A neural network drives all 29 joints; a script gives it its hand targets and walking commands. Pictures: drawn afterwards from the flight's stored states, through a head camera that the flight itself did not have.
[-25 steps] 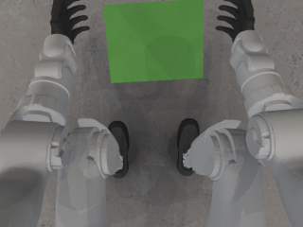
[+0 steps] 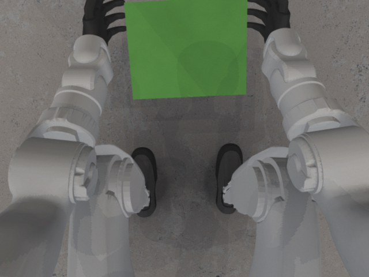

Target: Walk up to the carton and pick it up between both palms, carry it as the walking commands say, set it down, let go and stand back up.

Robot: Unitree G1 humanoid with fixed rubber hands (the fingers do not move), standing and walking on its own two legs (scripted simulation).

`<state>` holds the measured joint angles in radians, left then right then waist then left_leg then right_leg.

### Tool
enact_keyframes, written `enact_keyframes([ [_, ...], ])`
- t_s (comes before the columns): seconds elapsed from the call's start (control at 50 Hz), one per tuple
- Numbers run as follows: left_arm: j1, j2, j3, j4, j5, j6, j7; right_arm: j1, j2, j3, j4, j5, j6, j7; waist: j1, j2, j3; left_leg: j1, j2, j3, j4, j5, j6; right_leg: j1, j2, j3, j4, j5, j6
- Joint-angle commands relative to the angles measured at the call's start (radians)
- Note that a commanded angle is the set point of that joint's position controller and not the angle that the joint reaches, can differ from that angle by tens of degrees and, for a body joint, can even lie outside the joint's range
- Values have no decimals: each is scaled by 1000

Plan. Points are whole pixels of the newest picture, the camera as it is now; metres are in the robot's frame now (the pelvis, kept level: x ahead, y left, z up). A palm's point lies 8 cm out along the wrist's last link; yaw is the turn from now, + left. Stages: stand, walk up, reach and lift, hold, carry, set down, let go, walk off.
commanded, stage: reach and lift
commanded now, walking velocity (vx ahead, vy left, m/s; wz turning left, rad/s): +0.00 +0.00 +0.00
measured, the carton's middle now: (187, 57) +0.48 -0.01 -0.29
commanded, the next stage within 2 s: none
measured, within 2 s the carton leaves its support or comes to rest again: leaves its support in 0.70 s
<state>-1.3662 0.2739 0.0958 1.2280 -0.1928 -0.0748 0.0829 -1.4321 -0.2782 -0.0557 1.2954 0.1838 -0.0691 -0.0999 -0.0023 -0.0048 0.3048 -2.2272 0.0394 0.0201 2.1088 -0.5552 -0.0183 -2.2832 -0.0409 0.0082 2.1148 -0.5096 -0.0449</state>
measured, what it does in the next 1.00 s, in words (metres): stands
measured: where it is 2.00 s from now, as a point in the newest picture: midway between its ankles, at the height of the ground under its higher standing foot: (185, 191)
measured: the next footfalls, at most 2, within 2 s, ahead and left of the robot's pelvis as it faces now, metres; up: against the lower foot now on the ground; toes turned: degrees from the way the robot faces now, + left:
none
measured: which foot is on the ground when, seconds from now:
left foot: down 0.00-1.00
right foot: down 0.00-1.00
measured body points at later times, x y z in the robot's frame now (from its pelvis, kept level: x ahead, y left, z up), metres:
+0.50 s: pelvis +0.00 +0.00 -0.01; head +0.36 -0.02 +0.25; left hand +0.53 +0.15 -0.20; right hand +0.52 -0.16 -0.20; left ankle +0.12 +0.13 -0.35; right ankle +0.12 -0.11 -0.35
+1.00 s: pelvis -0.02 +0.01 -0.01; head +0.32 -0.02 +0.27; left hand +0.52 +0.13 -0.16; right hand +0.52 -0.17 -0.17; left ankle +0.12 +0.13 -0.35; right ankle +0.12 -0.12 -0.35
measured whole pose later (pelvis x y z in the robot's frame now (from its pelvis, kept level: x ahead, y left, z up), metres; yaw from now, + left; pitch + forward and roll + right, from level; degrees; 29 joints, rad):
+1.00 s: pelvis -0.02 +0.01 -0.01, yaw -1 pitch +33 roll +4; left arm -1.39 0.23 0.11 1.14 -0.20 0.08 0.21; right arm -1.39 -0.27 -0.06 1.15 0.18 0.10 -0.20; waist 0.00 -0.02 0.31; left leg -2.21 0.02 0.02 2.13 -0.50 -0.02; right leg -2.27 0.02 0.04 2.13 -0.44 -0.01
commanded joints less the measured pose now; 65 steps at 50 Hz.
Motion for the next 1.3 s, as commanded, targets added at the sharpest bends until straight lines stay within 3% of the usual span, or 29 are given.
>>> enact_keyframes([
  [0.0, -235, -442, -86, 24, 30, -18, -86, -221, 454, 147, -66, -15, -21, 82, 47, -68, -845, 252, -138, -26, -114, 231, 16, 535, 126, 43, -151, 258, 59],
  [0.1, -313, -570, -77, -36, 64, 16, -146, -227, 593, 115, -59, -63, 10, 130, 57, -79, -821, 227, -145, -13, -105, 238, 7, 507, 143, 35, -152, 265, 51],
  [0.14, -338, -611, -76, -73, 58, 20, -160, -236, 635, 107, -84, -76, 18, 140, 36, -104, -816, 205, -154, -9, -104, 231, 10, 495, 147, 23, -144, 267, 47],
  [0.16, -335, -616, -79, -56, 69, 28, -164, -226, 661, 89, -53, -84, 25, 148, 45, -64, -808, 205, -153, -12, -108, 221, 12, 489, 149, 34, -140, 260, 41],
  [0.3, -358, -723, -90, -103, 57, 53, -194, -288, 715, 123, -116, -67, 46, 170, 55, -58, -858, 226, -155, 6, -84, 229, 11, 505, 153, 30, -135, 255, 38],
  [0.34, -386, -712, -97, -125, 51, 51, -191, -329, 747, 155, -138, -47, 49, 176, 75, -90, -894, 226, -153, 13, -87, 240, 18, 551, 151, 29, -129, 290, 45],
  [0.4, -411, -755, -104, -147, 45, 58, -200, -342, 800, 157, -165, -44, 57, 182, 84, -65, -925, 236, -160, 24, -87, 228, 21, 556, 157, 35, -132, 274, 40],
  [0.42, -406, -761, -102, -168, 46, 55, -202, -343, 810, 175, -171, -40, 59, 179, 86, -107, -951, 231, -160, 22, -84, 230, 21, 575, 157, 21, -128, 276, 50],
  [0.5, -439, -822, -165, -243, 1, 58, -186, -409, 828, 210, -292, -4, 51, 170, 81, -58, -1149, 378, -167, 26, -90, 323, 11, 647, 165, 0, -105, 358, 50],
  [0.52, -477, -812, -178, -287, -20, 51, -179, -411, 850, 225, -287, 6, 57, 164, 67, -92, -1180, 390, -170, 17, -82, 325, 17, 665, 159, -6, -101, 364, 60],
  [0.54, -494, -827, -194, -336, -26, 54, -174, -426, 875, 241, -347, 25, 59, 164, 84, -73, -1255, 435, -179, 25, -92, 350, 17, 683, 169, -12, -97, 385, 62],
  [0.56, -499, -835, -224, -353, -42, 56, -170, -410, 861, 245, -345, 20, 61, 160, 59, -51, -1277, 466, -174, 21, -91, 371, 12, 694, 160, -12, -96, 398, 58],
  [0.58, -510, -827, -223, -342, -36, 51, -162, -428, 888, 262, -330, 35, 61, 159, 85, -56, -1288, 487, -177, 21, -94, 356, 14, 685, 159, -19, -92, 379, 64],
  [0.64, -499, -864, -257, -381, -50, 60, -142, -458, 906, 290, -395, 65, 65, 158, 96, -36, -1381, 555, -180, 19, -106, 392, 12, 706, 163, -25, -91, 402, 68],
  [0.66, -535, -882, -272, -440, -62, 59, -135, -479, 913, 295, -466, 70, 62, 155, 77, -46, -1445, 585, -186, 21, -99, 426, 13, 722, 170, -29, -94, 437, 66],
  [0.72, -548, -863, -270, -448, -49, 70, -125, -509, 934, 334, -473, 87, 82, 151, 111, -63, -1519, 641, -185, 36, -105, 387, 17, 759, 165, -25, -112, 381, 77],
  [0.74, -575, -860, -278, -477, -61, 69, -123, -497, 957, 332, -432, 84, 93, 150, 97, -94, -1523, 620, -187, 34, -106, 371, 15, 778, 163, -35, -108, 376, 81],
  [0.82, -552, -908, -270, -422, -39, 112, -129, -521, 964, 312, -465, 68, 118, 151, 78, -70, -1520, 605, -185, 48, -141, 260, 16, 786, 166, -39, -149, 275, 72],
  [0.86, -570, -900, -237, -403, -1, 129, -134, -572, 974, 295, -445, 67, 133, 161, 122, -52, -1502, 594, -179, 52, -164, 188, 22, 767, 166, -45, -156, 195, 72],
  [0.88, -589, -920, -246, -444, -4, 134, -135, -539, 984, 279, -454, 54, 143, 161, 96, -65, -1516, 609, -183, 54, -165, 191, 19, 772, 171, -44, -166, 190, 66],
  [0.94, -606, -969, -234, -517, -1, 152, -144, -636, 1035, 302, -588, 79, 151, 174, 119, -67, -1655, 671, -189, 58, -169, 220, 28, 829, 178, -50, -165, 216, 70],
  [0.96, -661, -976, -240, -546, -21, 154, -143, -619, 1053, 291, -550, 74, 161, 175, 107, -70, -1664, 659, -189, 75, -164, 200, 18, 857, 176, -43, -181, 198, 64],
  [0.98, -662, -992, -248, -560, -27, 163, -144, -672, 1031, 305, -637, 77, 159, 172, 94, -81, -1740, 708, -190, 58, -168, 231, 25, 878, 175, -53, -170, 230, 66],
  [1.0, -652, -994, -234, -545, -16, 171, -151, -699, 1041, 315, -617, 86, 168, 176, 127, -89, -1710, 674, -189, 65, -160, 213, 23, 861, 174, -46, -174, 200, 67],
  [1.02, -665, -1032, -252, -558, -25, 179, -149, -706, 1038, 311, -667, 79, 165, 171, 105, -70, -1785, 718, -194, 65, -168, 224, 22, 910, 182, -51, -177, 218, 60],
  [1.12, -611, -1057, -185, -499, 35, 214, -180, -625, 1135, 237, -519, 31, 220, 215, 125, -70, -1592, 636, -191, 58, -208, 113, 32, 781, 179, -69, -187, 97, 63],
  [1.18, -648, -1126, -237, -646, 11, 210, -198, -585, 1193, 245, -629, 22, 223, 232, 106, -42, -1825, 742, -202, 67, -177, 269, 23, 865, 190, -68, -172, 250, 63],
  [1.24, -651, -1152, -253, -645, 26, 233, -201, -667, 1171, 261, -704, 30, 220, 237, 109, -17, -1916, 799, -203, 52, -195, 282, 26, 862, 196, -77, -165, 246, 61],
  [1.28, -572, -1184, -216, -530, 56, 259, -213, -626, 1169, 244, -637, 13, 229, 249, 118, -12, -1819, 756, -195, 54, -204, 217, 26, 804, 187, -76, -179, 165, 54],
])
